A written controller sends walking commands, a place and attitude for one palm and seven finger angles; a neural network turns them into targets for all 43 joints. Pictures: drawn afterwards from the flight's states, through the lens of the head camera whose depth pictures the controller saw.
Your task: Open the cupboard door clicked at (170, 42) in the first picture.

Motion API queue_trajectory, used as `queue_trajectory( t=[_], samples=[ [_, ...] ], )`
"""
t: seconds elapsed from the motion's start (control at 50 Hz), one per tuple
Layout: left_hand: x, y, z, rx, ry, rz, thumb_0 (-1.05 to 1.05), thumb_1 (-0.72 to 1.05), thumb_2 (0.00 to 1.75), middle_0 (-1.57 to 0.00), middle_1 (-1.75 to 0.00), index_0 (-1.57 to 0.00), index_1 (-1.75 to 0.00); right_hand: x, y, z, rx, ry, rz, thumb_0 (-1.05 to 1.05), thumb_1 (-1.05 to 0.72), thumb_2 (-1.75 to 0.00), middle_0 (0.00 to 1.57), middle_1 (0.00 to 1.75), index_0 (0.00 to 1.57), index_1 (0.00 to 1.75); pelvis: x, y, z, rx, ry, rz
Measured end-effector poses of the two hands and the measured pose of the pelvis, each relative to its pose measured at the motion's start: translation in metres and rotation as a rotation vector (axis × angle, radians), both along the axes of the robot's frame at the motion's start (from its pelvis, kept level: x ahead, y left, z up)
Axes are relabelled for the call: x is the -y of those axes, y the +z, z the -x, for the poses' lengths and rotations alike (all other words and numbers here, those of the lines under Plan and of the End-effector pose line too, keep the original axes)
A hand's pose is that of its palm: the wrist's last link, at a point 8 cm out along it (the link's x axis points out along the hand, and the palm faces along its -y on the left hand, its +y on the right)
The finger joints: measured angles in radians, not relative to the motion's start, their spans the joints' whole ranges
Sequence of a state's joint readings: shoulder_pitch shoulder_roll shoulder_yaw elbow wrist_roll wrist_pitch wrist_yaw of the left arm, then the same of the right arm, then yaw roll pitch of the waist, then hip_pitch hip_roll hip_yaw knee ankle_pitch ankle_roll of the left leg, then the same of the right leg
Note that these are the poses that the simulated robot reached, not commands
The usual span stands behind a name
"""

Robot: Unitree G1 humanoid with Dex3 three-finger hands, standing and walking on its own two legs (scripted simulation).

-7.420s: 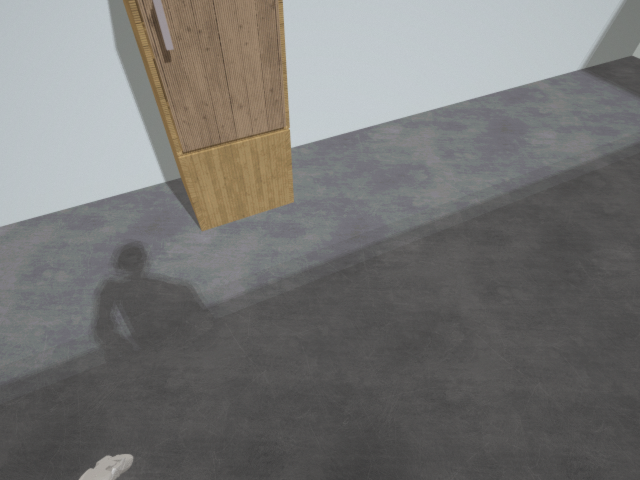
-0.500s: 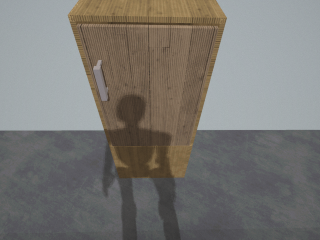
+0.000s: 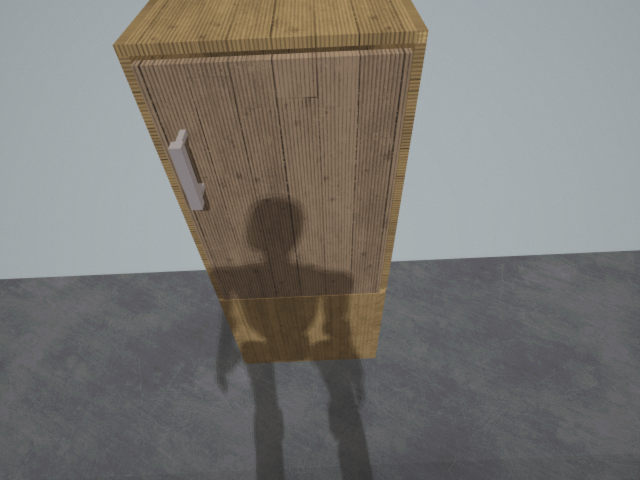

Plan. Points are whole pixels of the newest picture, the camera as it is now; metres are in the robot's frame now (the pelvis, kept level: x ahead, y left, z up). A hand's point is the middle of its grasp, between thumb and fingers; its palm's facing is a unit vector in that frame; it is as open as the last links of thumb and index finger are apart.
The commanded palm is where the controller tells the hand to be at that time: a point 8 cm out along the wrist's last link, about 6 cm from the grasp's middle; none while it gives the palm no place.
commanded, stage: look again from close up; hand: left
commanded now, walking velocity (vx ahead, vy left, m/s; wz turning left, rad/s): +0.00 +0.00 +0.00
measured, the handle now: (190, 170) +0.56 +0.25 +0.08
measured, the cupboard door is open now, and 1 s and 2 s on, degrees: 0 0 0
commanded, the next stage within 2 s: raise the hand with hooked fingers in 0.02 s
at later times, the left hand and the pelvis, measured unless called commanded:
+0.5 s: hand (205, 435) +0.18 +0.15 -0.02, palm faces +0.03 -1.00 +0.01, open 8.3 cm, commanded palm +0.13 +0.23 -0.03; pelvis -0.03 -0.02 -0.05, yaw +1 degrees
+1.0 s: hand (139, 406) +0.20 +0.23 +0.02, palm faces +0.13 -0.99 -0.05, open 11.3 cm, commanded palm +0.16 +0.28 +0.02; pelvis -0.03 +0.01 -0.05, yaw +1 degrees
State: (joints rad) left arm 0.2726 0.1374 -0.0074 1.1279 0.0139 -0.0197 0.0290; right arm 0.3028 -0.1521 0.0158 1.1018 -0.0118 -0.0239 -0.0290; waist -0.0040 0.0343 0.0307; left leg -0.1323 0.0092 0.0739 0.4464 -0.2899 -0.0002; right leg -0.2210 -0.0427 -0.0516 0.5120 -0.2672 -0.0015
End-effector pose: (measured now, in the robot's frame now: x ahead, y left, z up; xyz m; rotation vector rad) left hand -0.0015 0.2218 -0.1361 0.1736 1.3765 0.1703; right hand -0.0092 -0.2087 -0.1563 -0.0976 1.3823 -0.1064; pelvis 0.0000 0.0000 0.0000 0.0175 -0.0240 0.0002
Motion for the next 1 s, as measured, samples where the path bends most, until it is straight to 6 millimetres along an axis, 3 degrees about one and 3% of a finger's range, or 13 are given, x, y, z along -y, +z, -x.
queue_trajectory(
  t=[0.16,0.22,0.32,0.38,0.42,0.46,0.54,0.6,0.68,0.74,0.8,0.88,1.0],
  samples=[
    [0.008,0.002,-0.006,0.037,0.047,-0.004,0.02,0.93,0.90,-0.20,-0.30,-0.20,-0.30,0.015,0.004,-0.004,0.008,-0.007,0.017,0.00,-0.91,-0.90,0.20,0.30,0.20,0.30,0.011,-0.001,0.001,-0.011,0.000,0.008],
    [-0.005,0.046,-0.062,0.423,0.091,-0.078,0.04,0.94,0.89,-0.20,-0.31,-0.20,-0.31,0.033,0.014,-0.028,0.197,-0.002,0.088,0.01,-0.92,-0.90,0.21,0.30,0.20,0.30,0.013,-0.003,0.002,-0.014,0.006,0.005],
    [-0.002,0.136,-0.158,1.034,0.033,-0.073,0.03,0.87,0.87,-0.20,-0.35,-0.20,-0.34,0.061,0.036,-0.096,0.545,0.018,0.153,0.01,-0.92,-0.90,0.21,0.30,0.20,0.30,0.013,-0.011,0.012,-0.052,0.037,0.003],
    [0.009,0.160,-0.187,1.320,-0.049,0.019,0.02,0.81,0.85,-0.20,-0.38,-0.20,-0.38,0.071,0.056,-0.136,0.731,0.056,0.177,0.01,-0.91,-0.90,0.20,0.30,0.20,0.30,0.018,-0.023,0.019,-0.110,0.023,-0.006],
    [0.016,0.158,-0.187,1.432,-0.108,0.095,0.02,0.76,0.83,-0.20,-0.41,-0.21,-0.40,0.074,0.069,-0.158,0.824,0.092,0.187,0.01,-0.91,-0.90,0.20,0.30,0.20,0.30,0.021,-0.033,0.023,-0.138,0.015,-0.010],
    [0.018,0.141,-0.177,1.441,-0.147,0.144,0.01,0.72,0.81,-0.21,-0.43,-0.21,-0.43,0.076,0.078,-0.177,0.889,0.130,0.198,0.01,-0.91,-0.90,0.20,0.30,0.20,0.30,0.023,-0.043,0.026,-0.160,0.013,-0.012],
    [0.006,0.096,-0.137,1.262,-0.085,0.163,0.01,0.62,0.77,-0.22,-0.49,-0.22,-0.49,0.069,0.085,-0.205,0.945,0.191,0.206,0.01,-0.91,-0.90,0.20,0.30,0.20,0.30,0.024,-0.058,0.029,-0.179,0.026,-0.005],
    [-0.013,0.087,-0.107,1.195,-0.005,0.078,0.01,0.54,0.75,-0.23,-0.53,-0.23,-0.53,0.053,0.079,-0.216,0.951,0.231,0.188,0.01,-0.90,-0.90,0.20,0.30,0.20,0.30,0.022,-0.063,0.030,-0.188,0.042,0.013],
    [-0.033,0.114,-0.100,1.346,-0.010,-0.047,0.02,0.45,0.71,-0.23,-0.59,-0.23,-0.59,0.025,0.056,-0.211,0.904,0.280,0.133,0.00,-0.90,-0.90,0.20,0.30,0.20,0.30,0.018,-0.071,0.034,-0.197,0.063,0.042],
    [-0.033,0.137,-0.121,1.485,-0.109,-0.026,0.02,0.38,0.68,-0.23,-0.64,-0.23,-0.63,0.005,0.033,-0.195,0.843,0.291,0.079,0.01,-0.90,-0.90,0.20,0.30,0.20,0.30,0.015,-0.075,0.040,-0.196,0.073,0.060],
    [-0.027,0.145,-0.152,1.482,-0.231,0.068,0.01,0.31,0.65,-0.23,-0.68,-0.23,-0.68,-0.008,0.016,-0.170,0.773,0.248,0.038,0.01,-0.90,-0.90,0.21,0.30,0.20,0.30,0.011,-0.074,0.044,-0.195,0.069,0.065],
    [-0.030,0.137,-0.180,1.307,-0.246,0.171,0.01,0.21,0.61,-0.24,-0.74,-0.25,-0.74,-0.010,0.013,-0.134,0.695,0.145,0.029,0.01,-0.90,-0.90,0.21,0.30,0.21,0.30,0.004,-0.064,0.043,-0.189,0.048,0.053],
    [-0.058,0.157,-0.172,1.312,-0.086,0.052,0.01,0.08,0.55,-0.26,-0.83,-0.26,-0.83,0.007,0.026,-0.104,0.646,0.079,0.095,0.01,-0.90,-0.90,0.21,0.30,0.21,0.30,-0.005,-0.048,0.034,-0.172,0.025,0.038]
  ],
)
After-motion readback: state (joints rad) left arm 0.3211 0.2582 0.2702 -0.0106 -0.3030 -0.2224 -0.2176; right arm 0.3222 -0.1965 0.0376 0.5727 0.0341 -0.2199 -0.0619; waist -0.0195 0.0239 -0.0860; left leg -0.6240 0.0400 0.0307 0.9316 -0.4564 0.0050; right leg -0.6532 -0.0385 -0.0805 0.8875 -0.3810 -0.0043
